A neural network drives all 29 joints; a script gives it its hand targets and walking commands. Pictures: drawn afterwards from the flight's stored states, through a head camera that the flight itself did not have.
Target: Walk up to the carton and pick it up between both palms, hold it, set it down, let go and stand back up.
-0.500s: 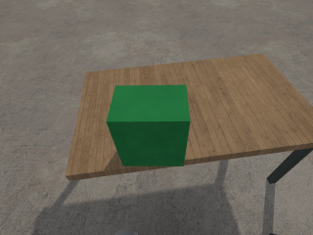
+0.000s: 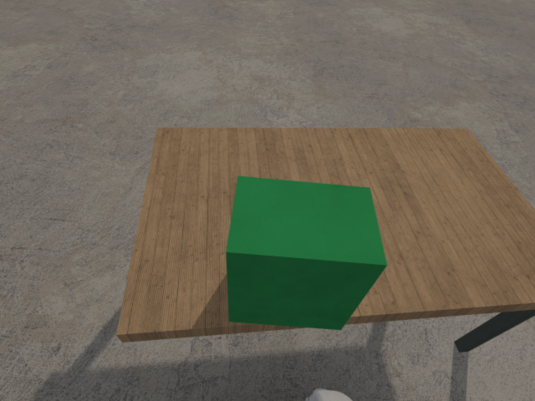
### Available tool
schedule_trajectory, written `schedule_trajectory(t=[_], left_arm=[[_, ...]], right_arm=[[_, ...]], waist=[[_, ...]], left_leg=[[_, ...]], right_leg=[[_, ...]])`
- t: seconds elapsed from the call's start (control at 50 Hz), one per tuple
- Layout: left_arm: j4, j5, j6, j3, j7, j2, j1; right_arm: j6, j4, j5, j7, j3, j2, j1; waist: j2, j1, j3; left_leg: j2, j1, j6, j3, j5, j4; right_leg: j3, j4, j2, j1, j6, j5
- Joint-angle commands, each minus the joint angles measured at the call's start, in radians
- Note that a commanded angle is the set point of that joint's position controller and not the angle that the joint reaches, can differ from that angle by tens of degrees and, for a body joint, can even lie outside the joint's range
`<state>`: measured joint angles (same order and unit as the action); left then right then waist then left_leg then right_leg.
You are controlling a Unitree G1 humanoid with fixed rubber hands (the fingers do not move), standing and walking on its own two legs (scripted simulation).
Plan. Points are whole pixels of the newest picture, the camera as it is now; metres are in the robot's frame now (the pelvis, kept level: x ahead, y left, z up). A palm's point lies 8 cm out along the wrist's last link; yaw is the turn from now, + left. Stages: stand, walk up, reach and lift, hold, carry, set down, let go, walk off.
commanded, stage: walk up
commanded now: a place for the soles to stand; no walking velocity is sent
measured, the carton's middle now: (294, 259) +0.40 -0.05 -0.08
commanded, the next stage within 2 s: reach and lift in 1.76 s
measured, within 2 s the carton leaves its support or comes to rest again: neither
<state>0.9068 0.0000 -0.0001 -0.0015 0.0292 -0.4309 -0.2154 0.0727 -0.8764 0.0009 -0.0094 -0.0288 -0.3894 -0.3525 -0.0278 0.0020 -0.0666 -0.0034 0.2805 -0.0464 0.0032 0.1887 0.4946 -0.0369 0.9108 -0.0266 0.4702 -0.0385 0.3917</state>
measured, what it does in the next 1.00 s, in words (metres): steps on the spot: right foot, then left foot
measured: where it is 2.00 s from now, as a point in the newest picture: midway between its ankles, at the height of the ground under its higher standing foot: outside the picture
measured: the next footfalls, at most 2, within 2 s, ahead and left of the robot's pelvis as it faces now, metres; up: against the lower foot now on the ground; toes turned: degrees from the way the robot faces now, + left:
right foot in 0.28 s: +0.01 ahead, -0.14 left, +0.00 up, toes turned -9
left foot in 0.62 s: +0.11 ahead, +0.06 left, +0.00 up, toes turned -7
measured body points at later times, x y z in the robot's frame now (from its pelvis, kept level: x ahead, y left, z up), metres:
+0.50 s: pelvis +0.03 -0.06 -0.01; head +0.05 -0.08 +0.44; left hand +0.11 +0.25 -0.11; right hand +0.12 -0.37 -0.13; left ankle +0.05 +0.08 -0.72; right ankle +0.00 -0.15 -0.74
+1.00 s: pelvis +0.03 -0.04 -0.01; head +0.04 -0.04 +0.44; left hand +0.15 +0.26 -0.13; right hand +0.12 -0.36 -0.12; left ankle +0.07 +0.06 -0.74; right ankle +0.01 -0.16 -0.74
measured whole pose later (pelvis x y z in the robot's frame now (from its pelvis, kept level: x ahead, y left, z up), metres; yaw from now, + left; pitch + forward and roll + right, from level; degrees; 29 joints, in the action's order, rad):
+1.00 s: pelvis +0.03 -0.04 -0.01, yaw -1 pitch -2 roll +0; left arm 0.92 0.00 0.02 0.00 0.00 -0.40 -0.16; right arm 0.02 -0.99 0.00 0.01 -0.03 -0.38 -0.14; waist -0.02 0.00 -0.06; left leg 0.00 0.28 -0.02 0.02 0.24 0.57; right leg -0.04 0.56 -0.01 0.20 -0.02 0.33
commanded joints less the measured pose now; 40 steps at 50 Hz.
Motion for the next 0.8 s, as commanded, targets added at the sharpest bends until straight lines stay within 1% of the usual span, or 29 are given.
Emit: schedule_trajectory(t=[0.0, 0.02, 0.08, 0.1, 0.14, 0.18, 0.2, 0.22, 0.24, 0.26, 0.28, 0.3, 0.32, 0.34, 0.36, 0.38, 0.4, 0.44, 0.48, 0.5, 0.56, 0.58, 0.6, 0.62, 0.64, 0.68, 0.72, 0.74, 0.78], left_arm=[[-0.023, 0.000, -0.016, 0.074, -0.021, -0.130, -0.035], [-0.018, -0.005, -0.018, 0.074, -0.022, -0.138, -0.031], [0.001, 0.006, -0.037, 0.076, -0.024, -0.153, -0.019], [-0.003, 0.004, -0.032, 0.073, -0.020, -0.153, -0.005], [0.004, -0.001, -0.017, 0.078, -0.015, -0.139, -0.025], [0.003, 0.004, 0.005, 0.074, -0.019, -0.118, 0.009], [0.018, 0.012, 0.018, 0.074, -0.024, -0.106, -0.039], [0.032, 0.017, 0.027, 0.075, -0.034, -0.120, -0.076], [0.032, 0.032, 0.043, 0.079, -0.042, -0.158, -0.072], [0.006, 0.040, 0.056, 0.087, -0.049, -0.222, -0.019], [-0.004, 0.028, 0.063, 0.090, -0.049, -0.212, 0.010], [-0.016, 0.025, 0.062, 0.090, -0.048, -0.249, 0.000], [-0.024, 0.019, 0.063, 0.090, -0.049, -0.223, 0.012], [-0.021, 0.013, 0.065, 0.077, -0.051, -0.208, -0.006], [-0.024, 0.014, 0.066, 0.076, -0.052, -0.197, -0.014], [-0.022, 0.013, 0.066, 0.078, -0.055, -0.193, -0.033], [-0.035, 0.013, 0.063, 0.084, -0.054, -0.205, -0.043], [-0.043, 0.006, 0.057, 0.086, -0.055, -0.202, -0.041], [-0.029, 0.001, 0.048, 0.087, -0.057, -0.196, -0.046], [-0.036, 0.001, 0.043, 0.086, -0.054, -0.200, -0.038], [-0.059, -0.001, 0.033, 0.080, -0.050, -0.189, 0.046], [-0.072, -0.002, 0.032, 0.076, -0.051, -0.173, 0.078], [-0.087, -0.005, 0.032, 0.074, -0.046, -0.154, 0.072], [-0.067, -0.014, 0.023, 0.053, -0.048, -0.105, 0.042], [-0.047, -0.006, 0.015, 0.065, -0.051, -0.140, 0.049], [-0.026, 0.001, 0.021, 0.062, -0.048, -0.137, 0.044], [0.005, 0.002, 0.036, 0.065, -0.041, -0.132, 0.017], [0.018, -0.002, 0.037, 0.070, -0.041, -0.151, -0.005], [0.030, 0.008, 0.043, 0.080, -0.043, -0.176, 0.017]], right_arm=[[0.017, 0.038, -0.011, -0.029, -0.059, -0.200, -0.017], [0.013, 0.038, -0.007, -0.027, -0.056, -0.218, 0.017], [0.003, 0.047, 0.002, -0.024, -0.067, -0.235, 0.061], [0.001, 0.045, 0.007, -0.020, -0.063, -0.233, 0.079], [-0.017, 0.063, 0.017, -0.008, -0.058, -0.224, 0.135], [-0.026, 0.049, 0.016, -0.005, -0.059, -0.246, 0.133], [-0.032, 0.042, 0.012, 0.000, -0.056, -0.251, 0.147], [-0.039, 0.034, 0.004, 0.000, -0.041, -0.208, 0.156], [-0.044, 0.030, -0.006, 0.001, -0.024, -0.157, 0.111], [-0.044, 0.026, -0.015, 0.002, -0.015, -0.134, 0.103], [-0.054, 0.009, 0.009, 0.005, -0.014, -0.145, 0.113], [-0.051, 0.018, 0.011, 0.001, -0.027, -0.163, 0.128], [-0.052, 0.010, 0.005, 0.000, -0.030, -0.183, 0.137], [-0.052, 0.001, 0.000, 0.003, -0.034, -0.193, 0.169], [-0.047, 0.012, -0.003, 0.005, -0.025, -0.169, 0.180], [-0.049, 0.013, -0.001, 0.005, -0.024, -0.158, 0.192], [-0.048, 0.002, -0.006, 0.006, -0.023, -0.159, 0.172], [-0.047, 0.004, 0.001, 0.004, -0.027, -0.157, 0.191], [-0.049, 0.007, 0.006, 0.005, -0.035, -0.162, 0.211], [-0.048, 0.019, 0.001, 0.005, -0.035, -0.152, 0.212], [-0.038, -0.021, 0.010, -0.001, -0.044, -0.164, 0.141], [-0.030, -0.035, 0.013, -0.003, -0.060, -0.188, 0.088], [-0.026, -0.033, 0.021, -0.010, -0.067, -0.227, 0.068], [-0.021, -0.031, 0.017, -0.012, -0.058, -0.243, 0.096], [-0.020, -0.037, 0.008, -0.007, -0.060, -0.247, 0.132], [-0.028, -0.029, 0.015, -0.006, -0.048, -0.247, 0.191], [-0.031, -0.023, 0.011, -0.006, -0.038, -0.207, 0.228], [-0.033, -0.014, 0.008, -0.003, -0.036, -0.205, 0.258], [-0.033, -0.020, -0.001, 0.002, -0.025, -0.184, 0.276]], waist=[[0.078, 0.003, 0.088], [0.134, -0.008, 0.095], [0.103, 0.005, 0.064], [0.114, 0.004, 0.033], [0.175, -0.001, 0.046], [0.115, -0.002, 0.043], [0.111, -0.028, 0.061], [0.069, -0.047, 0.068], [-0.109, -0.032, 0.085], [-0.162, 0.009, 0.013], [-0.111, 0.017, -0.048], [-0.116, -0.008, -0.041], [-0.082, -0.013, -0.044], [-0.121, -0.022, -0.068], [-0.135, -0.013, -0.073], [-0.144, -0.027, -0.070], [-0.183, -0.025, -0.040], [-0.158, -0.038, -0.017], [-0.124, -0.055, 0.007], [-0.185, -0.049, 0.020], [-0.088, 0.014, 0.055], [-0.018, 0.035, 0.119], [0.029, 0.046, 0.187], [0.145, 0.028, 0.198], [0.138, 0.019, 0.187], [0.190, 0.005, 0.097], [0.158, -0.030, 0.088], [0.121, -0.042, 0.112], [0.133, -0.039, 0.114]], left_leg=[[-0.203, -0.144, -0.013, -0.207, -0.442, -0.159], [-0.175, -0.102, -0.023, -0.179, -0.348, -0.166], [-0.222, -0.004, -0.064, -0.279, 0.114, -0.239], [-0.209, 0.052, -0.100, -0.259, 0.189, -0.246], [-0.176, 0.067, -0.116, -0.231, 0.285, -0.217], [-0.177, 0.098, -0.135, -0.237, 0.233, -0.142], [-0.170, 0.097, -0.117, -0.187, 0.218, -0.091], [-0.158, 0.083, -0.081, -0.173, 0.140, -0.001], [-0.105, 0.126, -0.038, -0.137, 0.135, 0.117], [-0.004, 0.221, 0.009, -0.066, 0.202, 0.215], [0.030, 0.277, 0.024, 0.004, 0.282, 0.250], [-0.002, 0.229, 0.021, -0.026, 0.342, 0.283], [-0.026, 0.204, 0.019, -0.038, 0.319, 0.290], [-0.011, 0.207, 0.017, -0.033, 0.291, 0.267], [-0.014, 0.177, 0.017, -0.025, 0.268, 0.280], [-0.016, 0.205, 0.008, -0.012, 0.226, 0.258], [-0.011, 0.162, 0.009, -0.004, 0.199, 0.238], [-0.002, 0.145, 0.000, 0.030, 0.160, 0.212], [0.000, 0.100, -0.005, 0.042, 0.157, 0.173], [0.009, 0.091, -0.004, 0.041, 0.147, 0.136], [0.007, -0.079, -0.017, 0.027, -0.082, -0.026], [-0.051, -0.178, -0.028, -0.053, -0.232, -0.031], [-0.166, -0.245, -0.100, -0.226, -0.298, -0.047], [-0.281, -0.291, -0.167, -0.372, -0.302, -0.101], [-0.309, -0.251, -0.213, -0.409, -0.198, -0.125], [-0.281, -0.143, -0.192, -0.342, -0.123, -0.147], [-0.204, -0.077, -0.099, -0.225, -0.276, -0.083], [-0.160, -0.042, -0.074, -0.183, -0.231, -0.059], [-0.091, 0.003, -0.031, -0.116, -0.125, -0.019]], right_leg=[[0.056, -0.011, -0.037, 0.001, 0.025, -0.096], [0.057, -0.032, -0.050, -0.021, 0.027, -0.097], [0.060, -0.053, -0.046, -0.058, 0.021, -0.067], [0.071, -0.102, -0.079, -0.078, 0.027, -0.078], [0.041, -0.188, -0.040, -0.150, 0.036, -0.037], [0.027, -0.320, -0.026, -0.239, 0.032, -0.009], [-0.002, -0.456, -0.001, -0.317, 0.022, -0.041], [0.039, -0.566, -0.023, -0.371, 0.019, -0.086], [0.206, -0.668, -0.136, -0.430, 0.001, -0.043], [0.399, -0.697, -0.257, -0.401, -0.042, -0.163], [0.375, -0.669, -0.283, -0.390, -0.072, -0.212], [0.393, -0.649, -0.350, -0.332, -0.154, -0.257], [0.357, -0.628, -0.325, -0.334, -0.137, -0.333], [0.284, -0.591, -0.276, -0.344, -0.095, -0.500], [0.236, -0.563, -0.260, -0.341, -0.106, -0.612], [0.214, -0.526, -0.231, -0.401, -0.068, -0.780], [0.171, -0.503, -0.213, -0.414, -0.060, -0.861], [0.170, -0.465, -0.210, -0.455, -0.076, -0.909], [0.154, -0.434, -0.185, -0.428, -0.053, -0.816], [0.134, -0.440, -0.174, -0.424, -0.053, -0.736], [0.086, -0.344, -0.133, -0.331, -0.055, -0.599], [0.049, -0.281, -0.101, -0.284, -0.025, -0.487], [0.015, -0.175, -0.024, -0.228, 0.015, -0.341], [0.023, -0.160, 0.020, -0.132, 0.035, -0.029], [0.045, -0.164, 0.013, -0.141, 0.026, 0.239], [0.051, -0.249, -0.009, -0.176, 0.013, 0.256], [0.041, -0.444, -0.016, -0.287, 0.013, -0.021], [0.050, -0.488, -0.031, -0.373, 0.023, -0.126], [0.117, -0.524, -0.095, -0.379, 0.002, -0.148]])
